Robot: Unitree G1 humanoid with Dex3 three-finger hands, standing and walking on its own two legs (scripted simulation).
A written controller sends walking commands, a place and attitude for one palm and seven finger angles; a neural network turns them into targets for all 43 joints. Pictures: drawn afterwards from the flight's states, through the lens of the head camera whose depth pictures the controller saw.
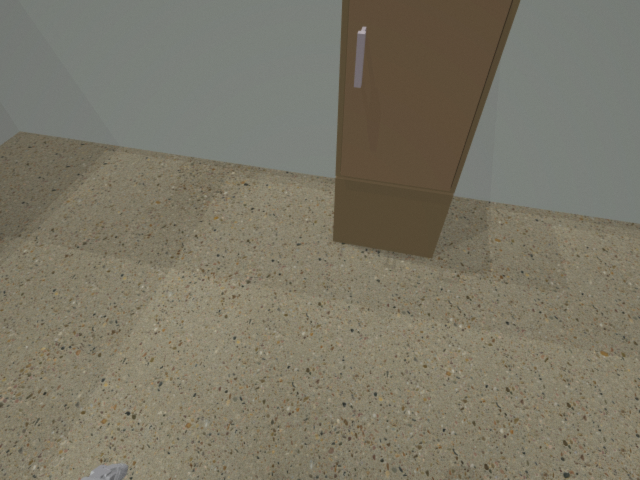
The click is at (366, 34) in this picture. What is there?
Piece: cupboard door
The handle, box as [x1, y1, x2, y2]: [354, 26, 366, 87]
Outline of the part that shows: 363,26 361,30 357,33 354,86 360,87 366,27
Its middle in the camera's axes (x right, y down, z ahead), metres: +0.10 -0.48 +1.03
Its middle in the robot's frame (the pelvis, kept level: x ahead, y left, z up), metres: +1.10 -0.05 +0.04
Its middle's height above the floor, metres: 0.81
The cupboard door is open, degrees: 0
